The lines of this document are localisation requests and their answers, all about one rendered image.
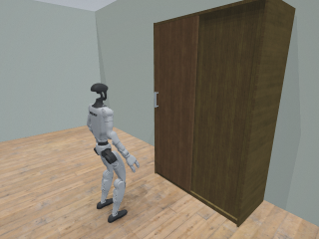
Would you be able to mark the left robot upper arm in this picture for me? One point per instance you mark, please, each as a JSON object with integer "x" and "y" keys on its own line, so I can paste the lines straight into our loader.
{"x": 89, "y": 124}

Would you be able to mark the robot right forearm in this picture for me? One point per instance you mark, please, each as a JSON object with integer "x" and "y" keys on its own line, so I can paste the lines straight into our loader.
{"x": 119, "y": 146}

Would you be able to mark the wardrobe door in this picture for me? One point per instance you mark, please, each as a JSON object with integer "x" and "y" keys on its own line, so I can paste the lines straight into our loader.
{"x": 176, "y": 47}
{"x": 227, "y": 59}

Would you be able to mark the robot right thigh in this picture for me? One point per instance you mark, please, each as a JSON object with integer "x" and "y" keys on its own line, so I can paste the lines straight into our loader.
{"x": 113, "y": 158}

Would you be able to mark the handle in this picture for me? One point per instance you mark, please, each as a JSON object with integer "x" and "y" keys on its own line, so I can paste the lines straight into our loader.
{"x": 155, "y": 99}

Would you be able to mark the humanoid robot torso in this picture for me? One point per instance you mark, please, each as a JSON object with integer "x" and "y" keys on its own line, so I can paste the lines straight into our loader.
{"x": 99, "y": 130}

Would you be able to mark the right robot upper arm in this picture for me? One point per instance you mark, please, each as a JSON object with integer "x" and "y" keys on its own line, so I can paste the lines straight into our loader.
{"x": 108, "y": 115}

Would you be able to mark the right robot hand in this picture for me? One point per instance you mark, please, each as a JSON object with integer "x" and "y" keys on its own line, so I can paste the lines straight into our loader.
{"x": 130, "y": 160}

